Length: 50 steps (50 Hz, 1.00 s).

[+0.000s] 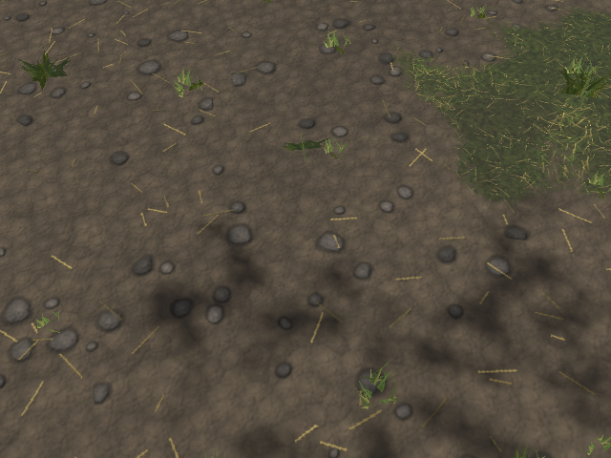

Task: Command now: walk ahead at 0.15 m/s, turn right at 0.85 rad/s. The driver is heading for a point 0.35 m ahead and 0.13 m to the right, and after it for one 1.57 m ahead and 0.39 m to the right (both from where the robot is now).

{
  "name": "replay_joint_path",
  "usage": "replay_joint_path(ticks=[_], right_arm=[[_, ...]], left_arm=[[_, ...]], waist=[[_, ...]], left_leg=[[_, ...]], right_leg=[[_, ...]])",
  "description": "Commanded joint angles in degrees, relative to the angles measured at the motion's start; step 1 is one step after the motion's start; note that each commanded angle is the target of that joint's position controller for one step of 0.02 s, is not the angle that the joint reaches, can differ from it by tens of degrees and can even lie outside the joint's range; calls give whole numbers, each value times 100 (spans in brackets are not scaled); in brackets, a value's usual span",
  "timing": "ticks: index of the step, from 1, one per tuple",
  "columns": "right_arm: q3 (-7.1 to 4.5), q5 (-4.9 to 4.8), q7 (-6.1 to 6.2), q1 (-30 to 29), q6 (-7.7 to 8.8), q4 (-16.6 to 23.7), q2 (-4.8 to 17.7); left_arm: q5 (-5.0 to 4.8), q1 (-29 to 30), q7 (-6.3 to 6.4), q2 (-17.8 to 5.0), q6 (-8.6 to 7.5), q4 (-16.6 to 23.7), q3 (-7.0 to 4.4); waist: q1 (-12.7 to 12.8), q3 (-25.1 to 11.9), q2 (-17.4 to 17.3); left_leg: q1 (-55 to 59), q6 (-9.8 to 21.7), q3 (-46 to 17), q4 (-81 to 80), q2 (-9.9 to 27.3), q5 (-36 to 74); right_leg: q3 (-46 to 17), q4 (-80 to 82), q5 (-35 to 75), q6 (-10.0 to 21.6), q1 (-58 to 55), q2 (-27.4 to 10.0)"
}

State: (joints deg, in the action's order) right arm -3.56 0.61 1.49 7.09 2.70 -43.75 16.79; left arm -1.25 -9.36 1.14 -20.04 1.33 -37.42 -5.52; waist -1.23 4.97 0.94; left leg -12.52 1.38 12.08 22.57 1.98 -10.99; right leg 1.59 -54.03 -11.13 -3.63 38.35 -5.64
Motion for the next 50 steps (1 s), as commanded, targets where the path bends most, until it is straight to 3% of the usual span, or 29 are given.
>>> replay_joint_path(ticks=[1, 4, 6, 7, 8, 9, 10, 12, 15, 18, 24, 27, 28, 29, 30, 31, 32, 33, 35, 37, 40, 43, 44, 45, 46, 47, 48, 49, 50], right_arm=[[-189, -132, 37, -821, 73, 451, 710], [-294, -276, -30, -694, -15, 351, 921], [-315, -356, -59, -610, -78, 288, 873], [-306, -266, -96, -280, -117, 240, 767], [-203, 42, -137, 47, -129, 460, 429], [-183, 65, -149, -98, -123, 564, 625], [-231, -112, -148, -504, -113, 605, 808], [-213, -35, -44, -664, -112, 571, 709], [-209, -23, -42, -561, -160, 466, 629], [-135, -71, -62, -562, -173, 395, 407], [-195, -112, -124, -569, -166, 400, 514], [-294, -121, -162, -122, -97, 290, 629], [-381, -73, -137, 79, -114, 249, 879], [-454, 22, -84, 216, -193, 283, 1293], [-468, 187, -97, 73, -134, 363, 1318], [-393, 115, -40, -322, -82, 592, 1028], [-335, 24, 56, -569, -93, 677, 817], [-301, -28, 147, -612, -112, 722, 741], [-216, -11, 172, -122, -115, 592, 642], [-190, 0, 88, 250, -145, 454, 650], [-104, -50, -94, 22, -178, 422, 577], [-202, -170, -178, 311, -244, 359, 959], [-227, -247, -177, 426, -245, 352, 1044], [-214, -277, -179, 526, -205, 364, 976], [-122, -176, -208, 500, -135, 479, 655], [-36, -227, -202, 592, -71, 613, 312], [-127, -256, -166, 468, -72, 613, 639], [-257, -284, -146, 479, -141, 590, 877], [-301, -275, -104, 649, -261, 488, 811]], left_arm=[[20, -678, -209, -38, 73, 186, 12], [10, -337, -333, -342, 162, 448, -109], [44, -701, -294, -523, 153, 420, -248], [75, -1235, -190, -936, 112, 313, -420], [91, -988, -85, -1704, 102, 505, -541], [285, -910, -174, -1543, -45, 802, -454], [231, -779, -243, -1324, -163, 839, -391], [-11, -328, -145, -978, -175, 853, -297], [96, 147, 58, -834, -38, 1077, -258], [55, 23, 144, -911, 30, 1077, -320], [45, 127, 117, -838, 149, 1148, -331], [-17, 345, 88, -773, 195, 1210, -311], [-31, 202, 72, -570, 207, 1210, -247], [-49, 21, 54, -323, 214, 1255, -170], [-49, -75, 13, -604, 108, 1330, -225], [-19, -48, -21, -944, 56, 1234, -291], [37, -113, -28, -1037, 66, 1071, -342], [100, -209, -15, -947, 86, 948, -342], [146, -68, -53, -451, 47, 981, -147], [113, 172, -47, -95, -15, 1076, 31], [201, 204, -72, 245, -112, 1011, 222], [129, 76, -48, -65, -172, 858, 94], [97, -38, -18, -202, -172, 806, 33], [97, -155, 41, -416, -167, 825, -30], [168, -492, 129, -711, -124, 852, -95], [314, -449, 154, -1097, -41, 734, -204], [343, -482, 135, -786, -36, 736, -176], [341, -425, 139, -474, -67, 751, -77], [296, -142, 147, -303, -99, 781, -23]], waist=[[382, -931, -565], [339, -764, -511], [573, -894, -273], [740, -966, 504], [188, -1018, 2277], [428, -2204, 1716], [523, -2070, 814], [243, -1374, 142], [-2, -1342, 313], [66, -1486, 274], [200, -1257, 823], [-18, -1203, 899], [-1, -1300, 460], [129, -1298, -1011], [220, -1025, -1840], [277, -839, -1639], [289, -622, -1297], [292, -605, -908], [62, -543, -396], [-108, -531, -473], [19, -587, -976], [81, -572, -1120], [155, -593, -1096], [186, -758, -1030], [254, -1208, -452], [93, -1280, 1174], [351, -1288, 1443], [372, -1161, 1244], [208, -1082, 1005]], left_leg=[[12, 898, -247, -489, 1451, 2529], [379, 668, -172, 28, 1662, 2366], [366, 303, 102, 1127, 1442, 2521], [-280, -44, 218, 2472, 1014, 1678], [-2260, -599, 204, 4465, 31, -2580], [-2820, -583, -1367, 5465, -414, -2968], [-2987, -410, -1744, 5469, -272, -2519], [-2933, -286, -1890, 4707, -65, -1707], [-2094, -380, -1837, 3593, -264, -1151], [-1780, -537, -1921, 2691, -495, -922], [-1172, -473, -2026, 1596, -653, -657], [-226, -281, -1928, 267, -537, -86], [477, -29, -2330, -238, 142, 94], [1150, 652, -3796, -740, 1325, -1118], [757, 1113, -4949, -1255, 2038, -2419], [623, 997, -4585, -1263, 1931, -2814], [417, 751, -3854, -1199, 1539, -2334], [466, 597, -3318, -1055, 1301, -1685], [292, 768, -2769, -975, 1068, -634], [346, 971, -2542, -943, 899, -295], [-173, 972, -2175, -847, 639, 125], [-251, 970, -2441, -316, 688, 1009], [-295, 853, -2600, -135, 677, 1263], [-505, 580, -2739, 59, 580, 1072], [-1002, 226, -2528, 730, 312, 177], [-1896, -147, -1580, 1625, -287, -1362], [-2183, -379, -1275, 2750, -201, -2385], [-2503, -507, -1348, 3812, -109, -2535], [-2578, -592, -1409, 4302, 12, -2337]], right_leg=[[-20, 840, 849, 238, -1380, -68], [239, 1353, 319, 517, -1454, 81], [468, 2057, 473, 838, -2188, 454], [-83, 2517, 2304, 1154, -3096, 426], [-2356, 2539, 4877, 2085, -4209, -833], [-4021, 3161, 3034, 2817, -4586, -1426], [-3709, 3425, 2115, 2586, -4400, -1350], [-3055, 3475, 1157, 2008, -3559, -868], [-2523, 3447, 1366, 1723, -2755, -351], [-2619, 3331, 1288, 1680, -2720, -204], [-3225, 3306, 96, 1426, -2335, 41], [-3358, 2976, -144, 1175, -1999, 325], [-3033, 2403, -1114, 929, -1511, 667], [-1802, 1171, -2583, 648, -161, 1479], [-1340, -122, -1945, 491, 497, 1200], [-1123, -694, -1364, 408, 678, 767], [-969, -974, -1024, 301, 593, 726], [-829, -1402, -798, 199, 561, 668], [-625, -1681, -703, 94, 322, 613], [-616, -1043, -813, 9, 110, 686], [-354, 875, -1032, -39, -1331, 523], [-113, 2582, -430, -14, -2345, 830], [-139, 3270, 85, 108, -2761, 881], [-473, 3431, 414, 269, -3344, 556], [-1051, 3099, 1624, 551, -4168, -329], [-1818, 3034, 2174, 1265, -4185, -1313], [-2127, 3222, 2469, 1784, -3995, -1671], [-1985, 3279, 2687, 1899, -3921, -1682], [-1581, 3280, 2587, 1746, -3767, -1469]])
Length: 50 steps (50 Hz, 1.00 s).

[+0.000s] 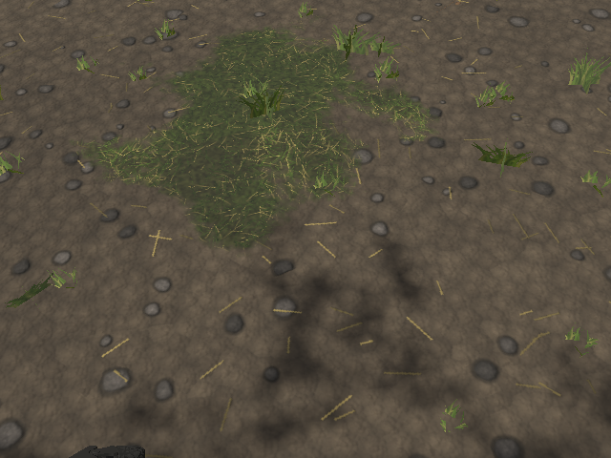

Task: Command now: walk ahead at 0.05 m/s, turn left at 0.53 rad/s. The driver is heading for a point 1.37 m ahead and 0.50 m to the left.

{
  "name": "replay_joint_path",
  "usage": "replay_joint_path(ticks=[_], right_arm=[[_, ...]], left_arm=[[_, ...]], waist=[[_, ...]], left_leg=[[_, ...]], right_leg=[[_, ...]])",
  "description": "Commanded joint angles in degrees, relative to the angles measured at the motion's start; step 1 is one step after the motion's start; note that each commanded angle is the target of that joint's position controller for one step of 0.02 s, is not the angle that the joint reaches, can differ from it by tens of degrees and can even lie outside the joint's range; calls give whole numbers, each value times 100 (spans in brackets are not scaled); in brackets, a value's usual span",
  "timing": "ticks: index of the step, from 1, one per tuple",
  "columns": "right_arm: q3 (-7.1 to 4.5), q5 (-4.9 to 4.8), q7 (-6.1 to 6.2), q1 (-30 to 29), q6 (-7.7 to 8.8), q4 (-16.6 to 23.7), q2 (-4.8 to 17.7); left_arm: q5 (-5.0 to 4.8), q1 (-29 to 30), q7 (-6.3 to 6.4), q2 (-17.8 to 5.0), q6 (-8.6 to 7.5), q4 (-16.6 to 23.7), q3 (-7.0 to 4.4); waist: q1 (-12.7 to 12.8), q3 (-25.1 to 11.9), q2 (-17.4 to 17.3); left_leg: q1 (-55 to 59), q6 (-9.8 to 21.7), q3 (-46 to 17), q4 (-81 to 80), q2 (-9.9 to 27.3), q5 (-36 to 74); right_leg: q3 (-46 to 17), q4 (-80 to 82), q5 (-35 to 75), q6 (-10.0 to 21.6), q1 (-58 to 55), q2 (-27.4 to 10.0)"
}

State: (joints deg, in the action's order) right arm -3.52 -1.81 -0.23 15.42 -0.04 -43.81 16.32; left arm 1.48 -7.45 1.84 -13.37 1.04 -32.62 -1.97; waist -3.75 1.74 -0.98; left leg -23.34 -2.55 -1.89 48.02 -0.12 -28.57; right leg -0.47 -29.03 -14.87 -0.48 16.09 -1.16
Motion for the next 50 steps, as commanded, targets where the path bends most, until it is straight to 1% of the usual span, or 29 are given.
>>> replay_joint_path(ticks=[1, 3, 6, 10, 12, 13, 14, 15, 16, 17, 18, 19, 21, 25, 31, 33, 35, 36, 37, 38, 39, 40, 41, 42, 44, 45, 46, 48, 50], right_arm=[[-317, -5, 108, -70, -112, 479, 792], [-266, 25, 112, -219, -259, 616, 544], [-182, 34, -21, -496, -313, 908, 333], [-272, 32, -188, -492, -393, 1133, 569], [-381, 26, -159, -132, -429, 1068, 674], [-539, 57, -62, 258, -406, 1005, 1035], [-753, 88, 53, 416, -348, 1172, 1989], [-663, 316, -41, 447, -152, 1323, 1871], [-590, 302, -74, 307, -22, 1301, 1656], [-544, 180, -24, 74, 34, 1261, 1481], [-481, 57, 41, -227, 1, 1306, 1296], [-429, 19, 116, -569, -60, 1389, 1212], [-411, 104, 211, -768, -139, 1503, 1198], [-466, 57, 290, -713, -209, 1526, 1309], [-490, 59, 227, -829, -292, 1620, 1327], [-448, 68, 200, -934, -305, 1655, 1245], [-371, 29, 184, -1037, -322, 1659, 1115], [-306, 45, 183, -848, -319, 1625, 941], [-196, 149, 161, -410, -303, 1549, 621], [-301, 101, 179, -590, -243, 1725, 972], [-429, 159, 199, -468, -202, 1557, 1410], [-461, 134, 188, -551, -214, 1431, 1459], [-413, 134, 201, -544, -259, 1319, 1248], [-348, 137, 196, -558, -281, 1314, 1067], [-125, 179, 158, -686, -248, 1321, 484], [-26, 239, 133, -703, -222, 1321, 248], [7, 256, 121, -861, -189, 1346, 171], [-104, 115, 94, -836, -126, 1296, 491], [-183, 24, 58, -288, -17, 1054, 605]], left_arm=[[-71, 13, 78, -897, -105, 310, -371], [-83, 218, 90, -906, -142, 232, -398], [-81, 352, 90, -966, -140, 133, -464], [-241, 259, -25, -1231, -175, -50, -585], [-342, 215, -78, -1123, -192, -168, -581], [-286, -126, -126, -942, -204, -304, -550], [2, 16, -140, -573, -215, 54, -418], [19, 585, -83, -716, -234, 224, -408], [-110, 853, -50, -943, -241, 241, -452], [-137, 852, -10, -953, -257, 202, -461], [-81, 761, 41, -1010, -258, 105, -483], [-64, 661, 60, -1072, -247, 64, -516], [-72, 475, 6, -948, -244, -75, -484], [-111, 484, -39, -741, -239, -201, -385], [-167, 586, -119, -877, -311, -232, -415], [-172, 377, -162, -961, -360, -321, -440], [-151, 116, -205, -976, -403, -420, -466], [-99, 105, -195, -1098, -400, -412, -497], [-27, 303, -162, -1380, -355, -262, -514], [138, 189, -163, -1579, -331, -339, -557], [45, 281, -158, -1295, -348, -247, -487], [-40, 366, -122, -1070, -324, -230, -414], [-104, 399, -97, -994, -292, -225, -372], [-160, 376, -75, -992, -266, -261, -348], [-119, 267, -84, -724, -231, -393, -204], [-124, 317, -114, -667, -203, -425, -170], [-162, 263, -132, -836, -143, -428, -233], [-263, -338, -114, -1387, -20, -491, -413], [-411, -332, -73, -1503, 11, -419, -445]], waist=[[326, -588, 1150], [286, -385, 1067], [345, -494, 1047], [360, -645, 1033], [145, -684, 772], [28, -773, -27], [162, -712, -2105], [-192, -1432, -1658], [-208, -1258, -995], [-24, -967, -685], [134, -822, -397], [324, -750, -424], [438, -842, -471], [384, -861, -457], [269, -725, -853], [281, -878, -984], [430, -926, -938], [366, -954, -609], [67, -1001, 699], [82, -543, 1861], [129, -497, 1245], [167, -434, 855], [181, -409, 637], [257, -345, 619], [273, -440, 705], [234, -501, 913], [348, -444, 1179], [571, -566, 1380], [245, -381, 1302]], left_leg=[[-1529, -276, -36, 1809, 334, -254], [-1377, -366, 134, 1612, 428, 307], [-806, -269, 326, 548, 519, 826], [-95, 77, 685, -545, 344, 1042], [767, 361, 836, -1444, 66, 1741], [1703, 673, 303, -2019, 110, 2959], [2822, 1642, -2299, -2273, 1654, 5580], [2761, 2533, -3420, -2653, 2203, 4939], [2682, 2393, -2955, -2788, 2015, 4281], [2448, 2080, -2600, -2773, 1716, 3749], [2236, 1820, -2358, -2769, 1505, 3456], [1851, 1660, -2121, -2783, 1312, 3409], [1558, 1571, -1923, -2760, 1053, 3596], [1425, 1480, -2127, -2675, 808, 2953], [1128, 1362, -2904, -2517, 617, 2356], [1271, 1307, -2963, -2267, 611, 2778], [1105, 1141, -2885, -1937, 419, 2897], [824, 924, -2683, -1608, 183, 2127], [309, 603, -1865, -455, -492, 127], [-688, 259, -1082, 747, -982, -1048], [-839, 49, -1136, 1674, -605, -747], [-792, -53, -1082, 1983, -527, -341], [-780, -151, -1012, 2109, -504, -117], [-879, -220, -976, 2189, -501, 73], [-336, -277, -768, 1172, -337, 174], [7, -324, -424, 315, -155, 116], [303, -352, -174, -387, -159, -61], [603, -303, 191, -1188, -428, -52], [1557, 108, 266, -2577, -463, 849]], right_leg=[[-1012, 833, 2769, 1276, -1323, -1779], [-478, 973, 2706, 1182, -923, -1615], [75, 898, 2401, 1098, -795, -1555], [286, 494, 2444, 947, -922, -1856], [683, -272, 1930, 529, -569, -1693], [1054, -1388, 1232, 131, 104, -1260], [1240, -3497, -2232, -502, 2205, -285], [-155, -4448, -2782, -502, 2729, 181], [-451, -4642, -2380, -354, 2853, 67], [-539, -4395, -1868, -223, 2877, -16], [-599, -4055, -1432, -192, 2820, -110], [-614, -3747, -1084, -191, 2491, -101], [-524, -3426, -619, -273, 2075, 136], [-613, -2196, -261, -430, 1745, 428], [-797, -1056, -265, -370, 1119, 614], [-735, -634, -235, -287, 763, 522], [-564, 374, 537, -148, -37, 399], [-873, 724, 1016, 37, -556, -42], [-2044, 1031, 1745, 502, -990, -1161], [-3347, 1284, 2089, 1510, -684, -1904], [-3298, 1201, 1752, 1743, -594, -2017], [-2663, 1088, 1510, 1533, -506, -1671], [-2242, 1033, 1243, 1309, -537, -1338], [-2078, 1004, 1356, 1291, -618, -1252], [-1623, 1016, 1429, 1147, -538, -824], [-1454, 1020, 1406, 1052, -551, -635], [-1449, 994, 1491, 1038, -541, -512], [-1957, 1189, -601, 1157, -615, -530], [-2392, 1481, -2318, 1080, 171, -490]])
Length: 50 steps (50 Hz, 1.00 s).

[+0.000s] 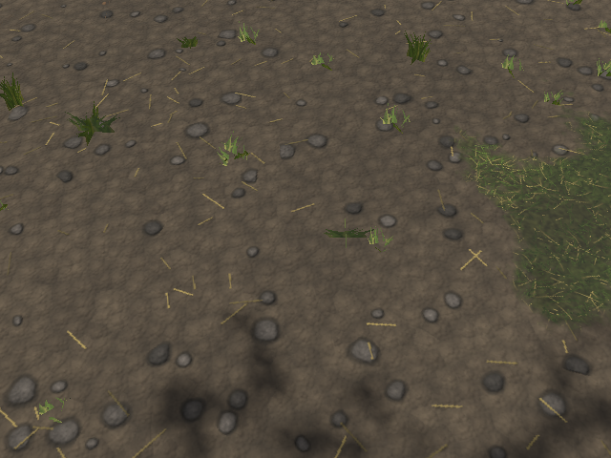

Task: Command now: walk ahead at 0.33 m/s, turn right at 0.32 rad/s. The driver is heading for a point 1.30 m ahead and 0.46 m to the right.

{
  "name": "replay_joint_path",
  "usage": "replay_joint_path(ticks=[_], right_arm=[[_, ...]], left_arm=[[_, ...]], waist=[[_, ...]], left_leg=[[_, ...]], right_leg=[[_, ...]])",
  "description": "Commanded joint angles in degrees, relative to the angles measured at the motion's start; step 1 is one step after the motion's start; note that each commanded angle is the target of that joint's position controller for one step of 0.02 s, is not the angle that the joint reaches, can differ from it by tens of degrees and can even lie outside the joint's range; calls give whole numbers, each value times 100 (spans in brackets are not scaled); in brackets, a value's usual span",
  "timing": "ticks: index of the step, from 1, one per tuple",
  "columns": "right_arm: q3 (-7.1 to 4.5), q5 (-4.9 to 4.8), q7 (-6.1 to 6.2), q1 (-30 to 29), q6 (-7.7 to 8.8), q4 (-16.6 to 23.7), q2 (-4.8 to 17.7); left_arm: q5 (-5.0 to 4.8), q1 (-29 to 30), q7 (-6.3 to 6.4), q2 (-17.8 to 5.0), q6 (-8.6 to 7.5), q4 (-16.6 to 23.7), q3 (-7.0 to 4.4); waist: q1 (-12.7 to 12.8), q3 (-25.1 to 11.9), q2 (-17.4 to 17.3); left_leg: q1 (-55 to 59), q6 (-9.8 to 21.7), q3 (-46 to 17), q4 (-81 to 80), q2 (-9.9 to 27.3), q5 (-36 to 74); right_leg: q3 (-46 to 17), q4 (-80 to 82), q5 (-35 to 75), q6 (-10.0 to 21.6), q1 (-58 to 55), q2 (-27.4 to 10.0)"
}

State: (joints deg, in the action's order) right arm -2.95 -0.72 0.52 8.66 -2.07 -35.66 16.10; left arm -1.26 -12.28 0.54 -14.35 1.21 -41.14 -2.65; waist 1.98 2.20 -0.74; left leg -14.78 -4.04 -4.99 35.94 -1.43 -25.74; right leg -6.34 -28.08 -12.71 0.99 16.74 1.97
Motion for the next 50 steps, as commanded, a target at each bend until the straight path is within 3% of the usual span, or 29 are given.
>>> replay_joint_path(ticks=[1, 2, 3, 4, 5, 7, 8, 10, 12, 17, 19, 21, 22, 23, 24, 25, 26, 27, 29, 32, 36, 40, 43, 45, 46, 47, 48, 49, 50], right_arm=[[-272, -74, -9, 747, 258, 87, 693], [-338, -19, 44, 1560, 333, -131, 912], [-447, 124, 40, 1901, 413, -267, 1361], [-444, 250, 21, 1498, 564, -166, 1302], [-325, 199, 74, 1055, 685, -76, 896], [-251, 81, 101, 890, 788, -81, 621], [-198, 393, 74, 1180, 692, -229, 741], [-198, 337, -3, 1230, 697, -308, 708], [-159, 310, -28, 1389, 745, -431, 612], [-154, 326, 43, 1749, 798, -773, 684], [-155, 336, 75, 1925, 767, -954, 782], [-162, 326, 109, 1957, 711, -1066, 991], [-199, 348, 119, 1961, 628, -1093, 1196], [-250, 325, 115, 1863, 566, -1036, 1410], [-240, 321, 89, 1646, 579, -915, 1429], [-23, 298, -93, 1818, 642, -505, 523], [-35, 274, -128, 977, 805, -73, 747], [-57, 272, -138, 229, 891, 182, 913], [63, 305, -100, 502, 942, 72, 703], [100, 526, -118, 868, 593, -13, 639], [229, 443, -201, -476, 501, 479, 440], [329, 295, -322, -846, 601, 336, 211], [227, 266, -264, -947, 641, 313, 511], [48, 174, -194, 243, 618, -64, 921], [-58, 111, -117, 1547, 577, -477, 1096], [-184, 119, -24, 2756, 516, -785, 1342], [-382, 287, -13, 2798, 516, -878, 1971], [-307, 178, -135, 2286, 469, -848, 1404], [-304, 197, -155, 1685, 511, -761, 1276]], left_arm=[[-132, 255, 80, -1262, -44, 480, -344], [-101, 605, 73, -886, -122, 643, -251], [-190, 899, 53, -313, -271, 955, -105], [-211, 1102, 48, -658, -402, 1120, -168], [-200, 879, -11, -766, -451, 1027, -223], [-108, 435, -73, -768, -442, 792, -261], [586, 750, -342, -894, -213, 722, -318], [456, 722, -576, -687, -55, 767, -280], [345, 884, -655, -668, 0, 808, -259], [373, 1784, -784, -593, -11, 1085, -107], [359, 2023, -785, -464, -10, 1206, -7], [329, 1638, -649, -494, -2, 1139, 3], [301, 974, -572, -672, -28, 995, -71], [269, -100, -502, -926, -78, 721, -194], [313, -1400, -398, -1300, -123, 289, -396], [323, -1056, -288, -2014, -65, 221, -580], [221, -1238, -274, -2266, -24, 407, -660], [261, -1237, -229, -2144, -19, 256, -634], [271, -937, -113, -1676, -152, 129, -511], [188, -491, -99, -1218, -338, 199, -308], [173, -742, -132, -1182, -534, 70, -274], [25, -1301, -161, -1127, -719, -311, -213], [133, -1444, -66, -1415, -780, -530, -234], [394, -1285, 39, -1670, -680, -576, -294], [518, -978, 80, -1699, -580, -549, -319], [556, -622, 108, -1557, -540, -496, -277], [294, -1316, -9, -634, -599, -187, -60], [355, -985, -49, -818, -767, -111, 32], [319, -415, -53, -926, -820, 66, 64]], waist=[[-550, -317, 1068], [-952, -411, 545], [-1058, -475, -1064], [-940, 14, -983], [-667, 274, -887], [-508, 187, -826], [-603, 255, -397], [-527, 413, -604], [-524, 536, -626], [-718, 903, -487], [-734, 954, -475], [-391, 438, -634], [16, -78, -757], [532, -721, -853], [1164, -1344, -575], [437, -1473, 1125], [713, -2209, 842], [767, -1473, 349], [131, -393, -205], [-445, 65, -56], [-201, 698, 59], [211, 310, 84], [165, 61, 329], [-507, -687, 700], [-1195, -1206, 711], [-1853, -1577, 449], [-1028, -1978, -1799], [-1005, -2131, -1245], [-793, -1184, -536]], left_leg=[[1541, 518, 449, -1742, -132, 849], [2913, 834, -289, -1929, 750, 471], [3219, 1291, -2182, -2293, 2069, -1493], [2379, 1680, -3000, -2615, 2592, -2053], [2289, 1546, -2582, -2680, 2370, -1737], [2452, 1185, -1590, -2683, 2000, -695], [1774, 1121, -1005, -2969, 1789, -551], [1427, 1005, -248, -3066, 1578, 93], [1332, 952, 223, -3127, 1571, 441], [1605, 870, 1256, -3381, 1610, 1282], [1943, 833, 1651, -3146, 1667, 2793], [2194, 762, 2024, -2041, 1699, 6838], [2267, 761, 2060, -952, 1804, 8325], [1830, 798, 1997, 420, 1904, 8730], [571, 665, 1947, 2254, 1761, 7494], [-2268, 317, 1779, 4402, 710, 1023], [-3007, 287, 512, 5437, 84, 161], [-3596, 387, 25, 5404, 397, 755], [-3024, 408, 104, 4407, 857, 974], [-2363, 166, 101, 3682, 1032, 489], [-2353, -10, 593, 1764, 946, 1799], [-1433, 456, 1026, 22, 506, 3891], [-1190, 864, 1176, -580, 160, 3388], [-265, 1065, 1185, -400, -304, 2361], [783, 1164, 1252, -426, -394, 1988], [2174, 1417, 797, -234, 23, 1297], [4137, 2607, -2532, -317, 1621, 83], [4036, 2729, -4766, -1857, 1849, -381], [3263, 2648, -4038, -1996, 1763, -352]], right_leg=[[-1759, 1302, -2603, 683, 856, -626], [-1312, 264, -2510, 241, 2230, -297], [22, -1628, -1804, -48, 3554, 299], [-283, -2536, -1479, -27, 3956, -292], [-352, -3021, -975, 4, 4094, -387], [-218, -3564, -376, -51, 4213, -516], [248, -3904, -260, -53, 3762, -368], [365, -4267, 113, -68, 3693, -446], [383, -4272, 426, -76, 3761, -530], [1085, -2702, 656, 217, 3422, -657], [1478, -2080, 253, 538, 3071, -539], [1972, -1750, -339, 906, 1916, 36], [2046, -1782, -768, 1056, 1118, 367], [1919, -1685, -992, 1217, -241, 620], [1262, -1081, -904, 1375, -2220, 606], [-1596, -262, -2754, 1870, -3945, -946], [-4226, 945, -3370, 2212, -4103, -1649], [-3829, 1223, -2680, 2024, -3754, -1560], [-2718, 1351, -1300, 1790, -1949, -1255], [-1892, 1591, -723, 1873, -387, -661], [-1332, 2153, 186, 1688, 415, -225], [-674, 2381, 2854, 1159, -563, -320], [-338, 1861, 5263, 833, -2014, -668], [-106, 446, 7269, 644, -2688, -922], [162, -1017, 7581, 608, -2511, -917], [457, -3126, 6510, 556, -1442, -674], [519, -6144, 613, 15, 1515, 417], [78, -6341, -952, 119, 2466, 634], [-227, -6081, -387, 166, 2842, 125]])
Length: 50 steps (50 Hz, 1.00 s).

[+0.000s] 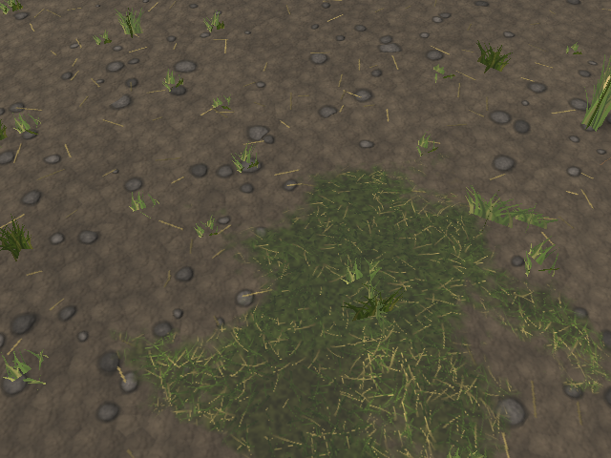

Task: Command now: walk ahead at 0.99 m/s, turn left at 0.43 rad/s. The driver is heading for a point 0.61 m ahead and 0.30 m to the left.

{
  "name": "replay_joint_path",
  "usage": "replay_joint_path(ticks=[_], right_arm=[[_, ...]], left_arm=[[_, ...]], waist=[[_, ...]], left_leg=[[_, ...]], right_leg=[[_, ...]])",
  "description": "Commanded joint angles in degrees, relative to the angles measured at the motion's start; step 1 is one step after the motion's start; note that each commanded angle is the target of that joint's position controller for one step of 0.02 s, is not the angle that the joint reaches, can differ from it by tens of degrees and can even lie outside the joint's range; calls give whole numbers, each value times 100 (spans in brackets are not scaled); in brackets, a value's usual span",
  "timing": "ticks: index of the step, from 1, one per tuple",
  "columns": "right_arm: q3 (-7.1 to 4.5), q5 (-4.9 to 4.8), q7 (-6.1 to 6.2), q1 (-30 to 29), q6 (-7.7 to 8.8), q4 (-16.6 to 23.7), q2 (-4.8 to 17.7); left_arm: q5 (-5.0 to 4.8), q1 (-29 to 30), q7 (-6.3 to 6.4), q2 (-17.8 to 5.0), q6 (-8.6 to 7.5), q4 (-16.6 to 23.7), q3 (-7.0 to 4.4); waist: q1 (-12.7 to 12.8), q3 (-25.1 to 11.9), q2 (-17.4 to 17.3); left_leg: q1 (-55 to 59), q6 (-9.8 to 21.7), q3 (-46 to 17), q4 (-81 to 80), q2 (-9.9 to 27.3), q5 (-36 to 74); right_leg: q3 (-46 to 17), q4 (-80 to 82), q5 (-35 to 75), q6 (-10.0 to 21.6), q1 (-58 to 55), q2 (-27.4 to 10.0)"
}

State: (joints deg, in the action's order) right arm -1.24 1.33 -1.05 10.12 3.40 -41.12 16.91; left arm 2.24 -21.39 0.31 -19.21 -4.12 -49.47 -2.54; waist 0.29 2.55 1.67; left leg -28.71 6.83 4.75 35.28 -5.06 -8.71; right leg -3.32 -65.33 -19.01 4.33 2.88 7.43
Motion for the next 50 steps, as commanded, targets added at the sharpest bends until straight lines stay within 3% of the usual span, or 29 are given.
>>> replay_joint_path(ticks=[1, 3, 5, 7, 9, 11, 14, 16, 17, 18, 19, 20, 21, 22, 24, 26, 29, 32, 33, 35, 36, 38, 39, 40, 41, 42, 43, 45, 50], right_arm=[[-422, -51, -32, 1492, -28, -315, 875], [-288, -45, 39, 1526, 10, -580, 518], [-314, -78, 47, 1536, 103, -639, 684], [-376, -79, 47, 1440, 164, -555, 862], [-435, -103, 35, 1328, 182, -489, 900], [-503, -188, -30, 1460, 215, -515, 1024], [-576, -211, -5, 1711, 179, -580, 1147], [-629, -145, 25, 1701, 148, -603, 1377], [-638, -126, 9, 1474, 176, -550, 1397], [-473, -101, 27, 1322, 244, -367, 767], [-255, -386, 43, 1892, 224, 24, 53], [-255, -227, 95, 1522, 101, -94, 476], [-306, -105, 58, 942, 31, -109, 672], [-314, -64, -17, 657, -15, -85, 630], [-274, 58, -178, 382, -166, 72, 378], [-198, 66, -253, -1, -313, 287, 133], [-70, 74, -373, -573, -339, 790, 98], [13, 51, -503, -1197, -328, 998, 196], [34, 45, -529, -1350, -319, 1014, 198], [31, 100, -508, -1051, -282, 844, 287], [-6, 162, -471, -460, -237, 635, 386], [-220, 222, -274, 1619, -143, -136, 750], [-331, 182, -97, 1436, -151, -290, 1069], [-496, 202, -21, 1259, -211, 21, 1736], [-479, -151, -22, 1027, -167, 525, 1520], [-464, -191, -43, 561, -93, 477, 1373], [-413, -277, -49, 14, -9, 487, 1109], [-318, -196, -42, -305, 132, 514, 820], [-261, -160, 83, -229, 122, 156, 582]], left_arm=[[41, 863, -61, -522, -327, 974, 96], [205, 1179, -116, -344, -216, 1241, 180], [284, 1137, -155, -180, -46, 1340, 279], [234, 1742, -210, -171, -23, 1651, 371], [74, 2408, -285, -53, -53, 1894, 465], [-35, 2604, -291, 4, -53, 1935, 472], [-27, 2532, -186, -260, -84, 1908, 357], [-22, 1506, -57, -594, -134, 1610, 165], [7, 478, 41, -811, -166, 1383, 34], [151, -834, 173, -1266, -181, 1229, -158], [249, -529, 154, -1682, -120, 1246, -248], [162, 12, 140, -1247, -47, 1282, -271], [123, 377, 119, -654, -49, 1318, -139], [133, 432, 86, -387, -58, 1183, -78], [86, 160, 79, -188, -134, 836, -18], [-79, -73, 5, 118, -223, 526, 44], [-100, 165, -40, -45, -342, 447, 9], [-83, 236, -1, -263, -375, 352, -25], [-75, 57, 12, -372, -380, 280, -40], [-85, -240, 88, -696, -326, 249, -105], [-106, -216, 147, -879, -262, 269, -139], [-153, 72, 154, -968, -157, 374, -135], [-86, -201, 45, -508, -128, 364, -76], [-254, -1098, 120, -221, -69, 680, 28], [-353, -380, 68, -920, -351, 1002, -15], [-551, -63, 99, -930, -401, 1060, -69], [-506, 150, 182, -789, -363, 1040, -61], [-368, -20, 264, -752, -143, 884, -135], [-175, 412, 252, 40, -22, 1091, -24]], waist=[[-550, -869, -7], [-117, -98, 114], [126, 139, -162], [101, 452, -236], [-74, 594, -376], [-287, 369, -435], [-377, 15, -454], [134, -783, -348], [720, -1297, -319], [1168, -2137, 351], [494, -2890, 2212], [459, -2086, 1384], [520, -1223, 589], [449, -701, 140], [251, -273, 415], [140, -102, 364], [-133, 114, 456], [-164, 509, 48], [-126, 538, -33], [-305, 256, 102], [-630, -75, 198], [-1483, -989, 199], [-960, -938, -701], [-394, -2263, -1385], [-907, -3364, -907], [-594, -2488, -127], [-231, -1398, 462], [158, -617, 688], [207, -575, -146]], left_leg=[[3864, 1357, -4422, -2009, 1928, -1742], [2379, 1081, -3558, -2211, 1364, -1135], [1748, 1130, -3185, -2393, 1080, -991], [921, 1174, -2935, -2808, 959, -720], [284, 915, -2573, -3053, 671, -366], [301, 676, -2537, -3100, 694, 559], [1518, 391, -2609, -2336, 804, 1828], [1944, 142, -2434, -637, 665, 3334], [1312, 21, -2331, 760, 445, 2977], [480, 37, -1906, 2704, 155, 865], [-987, -121, -1286, 4348, -258, -1993], [-1750, -38, -1087, 4728, 302, -1399], [-1868, -44, -965, 4481, 572, -943], [-1707, -86, -933, 4190, 757, -745], [-1545, -145, -923, 3931, 984, -740], [-1806, -131, -803, 3919, 1085, -660], [-1810, -134, -574, 3260, 1131, 133], [-1054, 2, 94, 1646, 903, 892], [-648, 107, 428, 1244, 684, 975], [169, 246, 741, 841, 156, 839], [951, 298, 666, 619, -79, 733], [3461, 631, -91, -196, -85, 1446], [4373, 728, -934, -219, 719, 2396], [5981, 1677, -3162, 631, 2538, 6840], [6142, 2176, -4195, -618, 2563, 4576], [5215, 1964, -3901, -1127, 2411, 3281], [3883, 1666, -3480, -1450, 2175, 2828], [2108, 1419, -2749, -1654, 1982, 3702], [998, 904, -1101, -1700, 1007, 4594]], right_leg=[[-465, -1825, 413, -118, 3966, -671], [-362, -1017, 282, -227, 3563, -909], [-238, -354, -22, -382, 3517, -1081], [34, 787, 314, -576, 3322, -1206], [250, 2200, 1377, -697, 2518, -1142], [405, 2834, 2451, -679, 1673, -952], [303, 3464, 2320, -586, 1458, -801], [366, 3606, 1333, -453, 273, -533], [145, 3422, 963, -355, -986, -887], [-1235, 3535, -1263, -186, -2240, -2255], [-4530, 4870, -2670, 386, -3026, -3760], [-4602, 5168, -3371, 519, -2325, -3488], [-3357, 5024, -2457, 403, -1590, -3126], [-2395, 5027, -1101, 317, -921, -2858], [-1188, 5115, 337, 126, -298, -2507], [-339, 5224, 1430, -93, -266, -2277], [614, 5519, 2665, -111, 126, -2263], [1578, 5908, 3351, -288, 467, -1891], [1789, 5831, 4408, -352, 403, -1830], [1877, 4976, 7010, -421, -16, -1876], [1797, 4092, 7694, -423, 9, -1974], [1650, 1271, 6666, -378, 833, -1990], [1612, -823, 155, -449, 2129, -1056], [858, -3144, -1745, -607, 3356, -800], [-467, -3098, -1440, -702, 3768, -706], [-445, -2509, -1005, -678, 3889, -965], [-238, -1986, -693, -755, 3882, -1174], [-186, -1469, -545, -896, 3127, -1448], [211, 948, 689, -928, 2473, -1259]])
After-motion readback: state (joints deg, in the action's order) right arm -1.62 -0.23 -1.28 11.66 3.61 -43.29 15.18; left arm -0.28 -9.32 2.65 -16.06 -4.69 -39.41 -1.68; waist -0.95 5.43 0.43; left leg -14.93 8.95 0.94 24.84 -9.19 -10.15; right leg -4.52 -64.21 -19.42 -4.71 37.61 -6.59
